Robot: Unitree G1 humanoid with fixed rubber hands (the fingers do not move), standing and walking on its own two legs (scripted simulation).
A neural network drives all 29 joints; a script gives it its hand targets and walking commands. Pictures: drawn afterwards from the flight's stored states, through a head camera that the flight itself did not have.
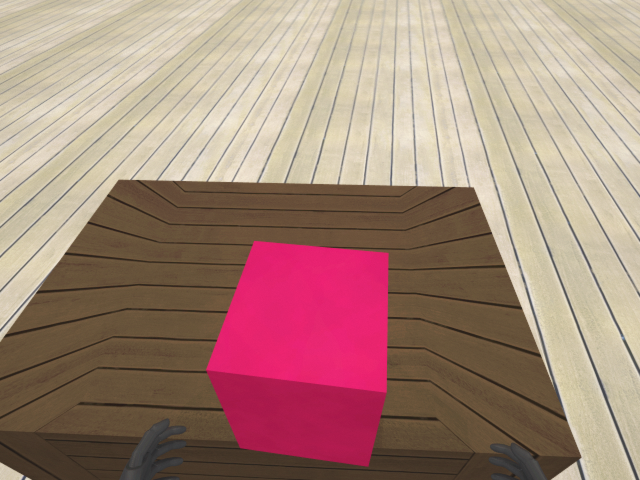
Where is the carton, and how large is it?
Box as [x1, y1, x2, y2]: [206, 241, 387, 466]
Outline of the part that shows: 254,241 206,369 239,446 242,448 367,466 386,392 387,253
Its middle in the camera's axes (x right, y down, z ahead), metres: -0.02 +0.17 +0.58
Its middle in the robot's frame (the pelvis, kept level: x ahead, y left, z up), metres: +0.34 +0.04 -0.05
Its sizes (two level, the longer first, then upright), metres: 0.210 0.200 0.250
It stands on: a pedestal, 0.60 m high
